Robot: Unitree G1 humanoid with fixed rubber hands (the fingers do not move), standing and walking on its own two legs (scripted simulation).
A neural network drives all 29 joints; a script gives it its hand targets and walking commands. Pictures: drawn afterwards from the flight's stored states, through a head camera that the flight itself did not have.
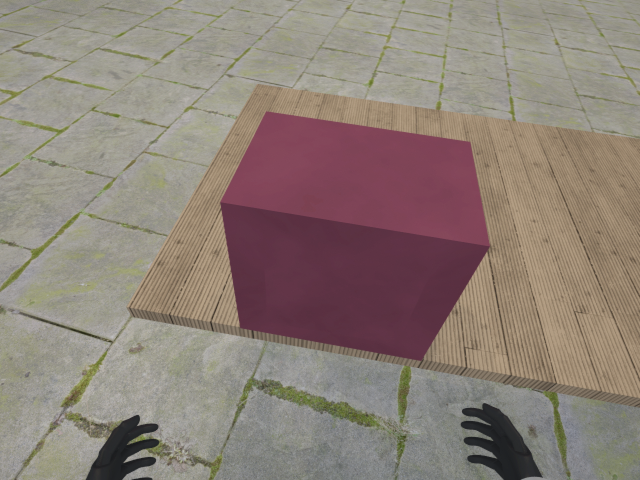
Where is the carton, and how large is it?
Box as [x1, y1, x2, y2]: [220, 111, 489, 360]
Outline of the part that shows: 266,111 220,202 240,327 420,360 489,246 470,143 467,141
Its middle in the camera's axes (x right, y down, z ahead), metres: +0.04 +0.00 +0.53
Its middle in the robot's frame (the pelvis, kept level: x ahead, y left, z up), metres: +0.43 -0.02 +0.09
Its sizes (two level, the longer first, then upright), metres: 0.265 0.182 0.246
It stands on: a table, 0.74 m high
